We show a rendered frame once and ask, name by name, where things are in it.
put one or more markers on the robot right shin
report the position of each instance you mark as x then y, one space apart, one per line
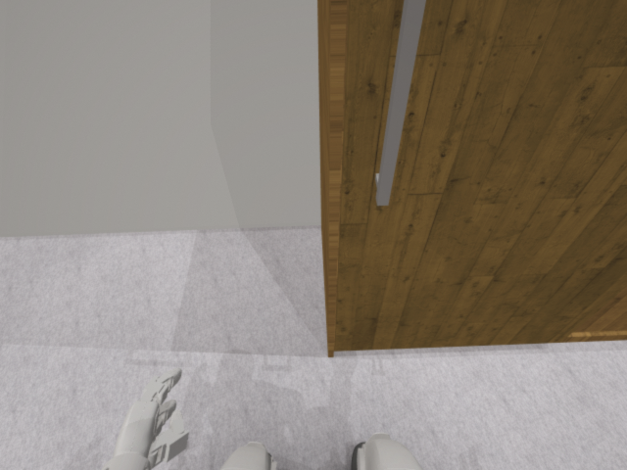
378 436

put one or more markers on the right robot thigh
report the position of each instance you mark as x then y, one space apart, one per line
384 454

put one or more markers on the wardrobe door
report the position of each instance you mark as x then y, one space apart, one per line
611 317
507 219

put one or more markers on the robot left hand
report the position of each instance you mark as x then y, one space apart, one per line
143 423

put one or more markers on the handle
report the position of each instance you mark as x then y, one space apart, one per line
411 22

